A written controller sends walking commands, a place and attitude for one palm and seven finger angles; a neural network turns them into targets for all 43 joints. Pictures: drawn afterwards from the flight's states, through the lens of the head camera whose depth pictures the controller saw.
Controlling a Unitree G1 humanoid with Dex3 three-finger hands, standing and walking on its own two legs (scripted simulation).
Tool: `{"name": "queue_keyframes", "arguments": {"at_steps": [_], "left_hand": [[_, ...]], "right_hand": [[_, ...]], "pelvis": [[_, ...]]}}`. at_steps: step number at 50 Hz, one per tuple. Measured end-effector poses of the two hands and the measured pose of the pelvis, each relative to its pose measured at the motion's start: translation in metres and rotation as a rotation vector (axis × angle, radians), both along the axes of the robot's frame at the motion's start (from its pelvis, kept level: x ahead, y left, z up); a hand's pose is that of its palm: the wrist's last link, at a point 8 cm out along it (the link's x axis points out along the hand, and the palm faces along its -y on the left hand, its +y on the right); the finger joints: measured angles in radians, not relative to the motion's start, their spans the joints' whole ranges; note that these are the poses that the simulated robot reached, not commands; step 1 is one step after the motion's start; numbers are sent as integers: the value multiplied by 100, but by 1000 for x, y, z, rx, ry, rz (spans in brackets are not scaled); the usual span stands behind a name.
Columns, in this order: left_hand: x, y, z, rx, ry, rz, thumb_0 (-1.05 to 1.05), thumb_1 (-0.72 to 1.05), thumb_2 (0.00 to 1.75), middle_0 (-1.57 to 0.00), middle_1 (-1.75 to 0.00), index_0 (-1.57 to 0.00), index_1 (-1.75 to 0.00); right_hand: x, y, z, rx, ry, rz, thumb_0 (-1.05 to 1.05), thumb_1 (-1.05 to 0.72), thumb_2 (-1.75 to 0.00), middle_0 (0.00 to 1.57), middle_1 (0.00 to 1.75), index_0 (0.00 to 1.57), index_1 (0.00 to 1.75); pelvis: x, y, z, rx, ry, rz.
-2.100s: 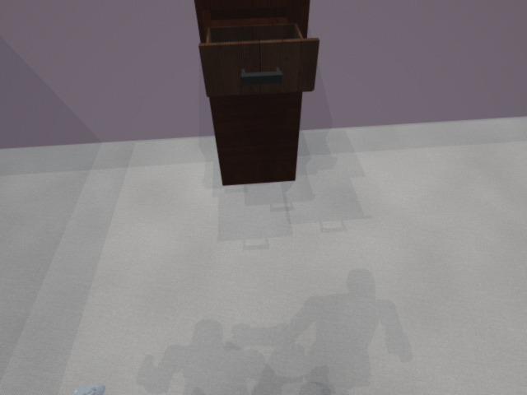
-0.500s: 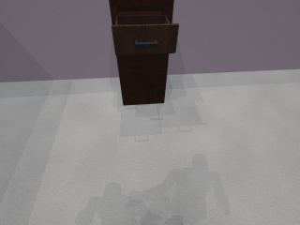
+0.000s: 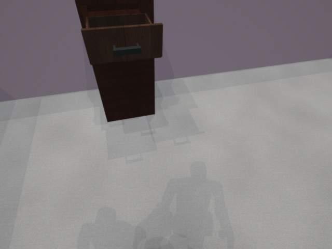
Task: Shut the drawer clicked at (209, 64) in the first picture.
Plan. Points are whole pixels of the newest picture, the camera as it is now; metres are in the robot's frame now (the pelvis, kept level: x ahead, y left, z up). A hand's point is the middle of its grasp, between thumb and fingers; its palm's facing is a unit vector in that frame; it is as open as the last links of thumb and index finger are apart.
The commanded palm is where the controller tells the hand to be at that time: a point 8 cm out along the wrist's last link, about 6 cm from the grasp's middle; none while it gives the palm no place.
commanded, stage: walk to a spot facing it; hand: left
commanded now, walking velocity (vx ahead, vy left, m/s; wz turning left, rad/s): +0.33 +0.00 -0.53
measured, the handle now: (126, 48) +0.91 +0.24 +0.03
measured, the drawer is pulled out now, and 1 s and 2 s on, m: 0.30 0.30 0.30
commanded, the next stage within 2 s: turn to face it in 0.94 s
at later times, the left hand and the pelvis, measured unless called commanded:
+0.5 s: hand (114, 227) +0.22 +0.17 -0.18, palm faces -0.13 -0.98 -0.16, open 7.4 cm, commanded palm none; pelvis +0.16 -0.01 +0.00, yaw -12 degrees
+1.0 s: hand (162, 146) +0.52 +0.05 -0.17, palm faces -0.50 -0.86 -0.13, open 7.4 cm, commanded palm none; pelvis +0.34 -0.05 +0.00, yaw -27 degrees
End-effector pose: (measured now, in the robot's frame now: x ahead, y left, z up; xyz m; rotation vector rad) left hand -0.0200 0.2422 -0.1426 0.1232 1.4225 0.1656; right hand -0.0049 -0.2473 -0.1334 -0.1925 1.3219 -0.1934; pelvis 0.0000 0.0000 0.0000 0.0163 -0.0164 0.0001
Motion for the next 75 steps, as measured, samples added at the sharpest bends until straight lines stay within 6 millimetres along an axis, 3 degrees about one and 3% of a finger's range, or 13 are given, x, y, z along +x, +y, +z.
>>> {"name": "queue_keyframes", "arguments": {"at_steps": [6,10,13,21,27,33,40,49,54,58,65,70,75], "left_hand": [[97,-22,4,-15,-98,-108,1,91,90,-20,-30,-19,-30],[154,-33,-9,20,-224,-136,1,90,90,-20,-30,-20,-30],[171,-38,-6,30,-229,-146,1,91,90,-20,-30,-20,-30],[207,-38,2,-9,-149,-208,1,90,90,-20,-30,-20,-30],[255,-18,-15,-44,-141,-201,1,90,90,-20,-30,-20,-30],[327,-13,-3,-56,-141,-270,1,91,90,-20,-30,-19,-30],[412,-38,6,-72,-138,-371,1,91,90,-20,-30,-19,-30],[540,-134,-1,-108,-178,-580,1,91,90,-20,-30,-19,-30],[608,-192,-11,-104,-320,-635,1,91,90,-20,-30,-19,-30],[624,-206,-3,-73,-328,-639,1,91,90,-20,-30,-19,-30],[632,-207,14,-47,-309,-580,0,93,90,-20,-30,-20,-30],[634,-191,12,-59,-314,-472,0,92,90,-20,-30,-20,-30],[619,-154,-10,-49,-245,-355,0,91,90,-20,-30,-20,-30]], "right_hand": [[-41,0,-7,41,172,-123,0,-90,-90,20,30,20,30],[-35,-14,-24,56,234,-162,0,-90,-90,20,30,20,30],[7,-24,-22,40,165,-163,1,-90,-90,20,30,20,30],[158,-25,17,10,-201,-155,1,-91,-90,20,30,20,30],[222,-4,23,-32,-304,-146,0,-90,-90,20,30,20,30],[204,15,29,-57,-184,-276,-1,-94,-90,20,30,20,30],[159,38,30,-23,48,-422,-1,-93,-90,20,30,20,30],[135,73,19,115,283,-624,0,-91,-90,20,30,20,30],[157,52,-9,178,324,-692,0,-90,-90,20,30,20,30],[218,0,-22,129,193,-673,1,-90,-90,20,30,20,30],[329,-72,-10,46,-50,-565,1,-93,-90,20,30,20,30],[375,-94,1,24,-55,-454,1,-94,-90,20,30,20,30],[425,-101,3,-12,-71,-340,1,-92,-90,20,30,20,30]], "pelvis": [[35,-14,-3,-20,-6,-73],[58,-32,-22,-24,-17,-93],[72,-35,-17,-41,-25,-111],[123,-26,4,-38,6,-179],[175,-4,-5,-60,8,-222],[220,4,9,-48,16,-284],[271,-5,17,-47,28,-368],[334,-47,2,-36,23,-466],[370,-90,-23,-14,8,-503],[386,-104,-18,-38,-9,-518],[417,-116,0,-43,4,-470],[438,-117,2,-47,1,-402],[460,-107,-8,-54,3,-331]]}}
